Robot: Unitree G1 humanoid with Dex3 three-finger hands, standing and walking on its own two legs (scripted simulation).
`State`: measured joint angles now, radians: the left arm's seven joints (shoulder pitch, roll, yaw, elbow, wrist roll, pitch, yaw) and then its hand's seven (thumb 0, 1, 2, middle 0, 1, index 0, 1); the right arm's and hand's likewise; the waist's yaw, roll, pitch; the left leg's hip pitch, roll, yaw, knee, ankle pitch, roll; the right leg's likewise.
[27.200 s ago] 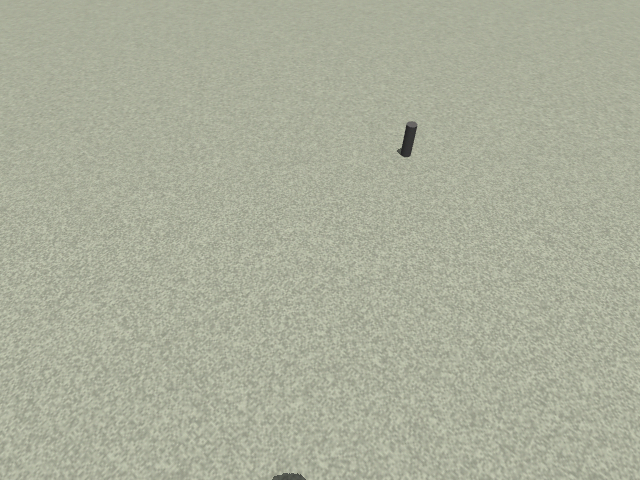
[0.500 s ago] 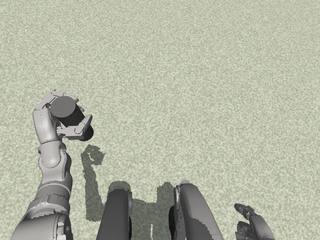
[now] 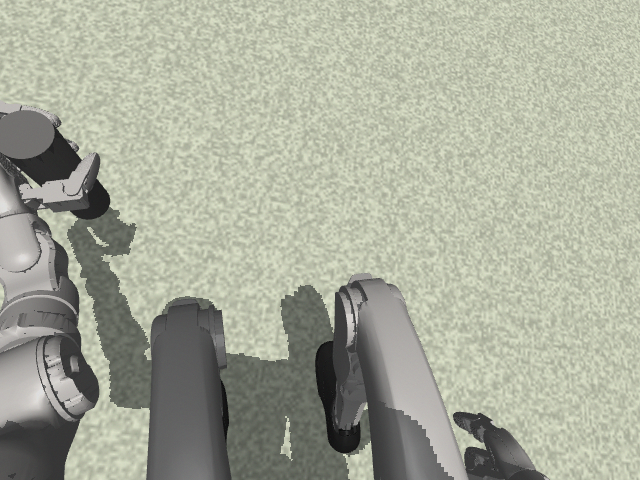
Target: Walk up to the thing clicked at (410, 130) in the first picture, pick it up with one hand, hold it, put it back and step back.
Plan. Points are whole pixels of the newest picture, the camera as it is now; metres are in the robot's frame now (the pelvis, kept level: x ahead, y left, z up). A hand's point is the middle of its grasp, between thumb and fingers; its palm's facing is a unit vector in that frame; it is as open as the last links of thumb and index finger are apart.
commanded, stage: crouch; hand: left
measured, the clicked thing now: (62, 174) +0.48 +0.25 -0.07
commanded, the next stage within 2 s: lower in 0.74 s
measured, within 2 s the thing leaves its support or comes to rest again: neither
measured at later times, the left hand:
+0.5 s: hand (79, 177) +0.51 +0.26 -0.15, palm faces +0.34 -0.94 -0.05, open 8.0 cm
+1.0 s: hand (93, 187) +0.52 +0.26 -0.21, palm faces +0.33 -0.94 -0.04, open 8.0 cm
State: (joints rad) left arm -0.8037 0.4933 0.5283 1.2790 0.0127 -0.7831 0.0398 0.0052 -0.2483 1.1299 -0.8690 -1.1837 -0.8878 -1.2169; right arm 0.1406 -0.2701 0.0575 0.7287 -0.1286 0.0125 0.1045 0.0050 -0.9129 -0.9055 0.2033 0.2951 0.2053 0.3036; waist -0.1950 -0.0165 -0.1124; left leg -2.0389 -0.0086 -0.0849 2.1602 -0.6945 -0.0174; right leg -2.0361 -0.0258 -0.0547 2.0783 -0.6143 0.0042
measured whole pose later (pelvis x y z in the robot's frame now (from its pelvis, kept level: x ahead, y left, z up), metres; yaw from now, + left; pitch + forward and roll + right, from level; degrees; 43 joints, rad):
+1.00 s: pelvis -0.01 +0.01 -0.10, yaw -7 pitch +25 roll -12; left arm -0.87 0.78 0.62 1.37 0.02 -0.81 0.01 0.01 -0.23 1.13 -0.85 -1.20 -0.87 -1.23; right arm 0.04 -0.36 0.30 0.63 -0.24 0.07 0.14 0.00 -0.91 -0.90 0.20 0.30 0.21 0.30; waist -0.30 -0.11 0.16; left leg -2.27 -0.02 -0.21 2.52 -0.70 0.00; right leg -2.19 -0.01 -0.15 2.33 -0.58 0.04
